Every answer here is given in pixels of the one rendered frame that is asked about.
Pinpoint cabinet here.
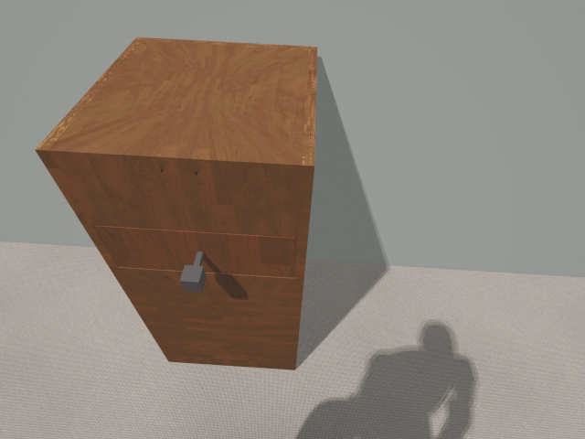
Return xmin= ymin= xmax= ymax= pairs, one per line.
xmin=35 ymin=37 xmax=317 ymax=370

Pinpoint drawer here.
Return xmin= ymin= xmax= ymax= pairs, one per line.
xmin=95 ymin=225 xmax=295 ymax=277

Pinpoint handle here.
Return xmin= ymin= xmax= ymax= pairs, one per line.
xmin=179 ymin=252 xmax=206 ymax=293

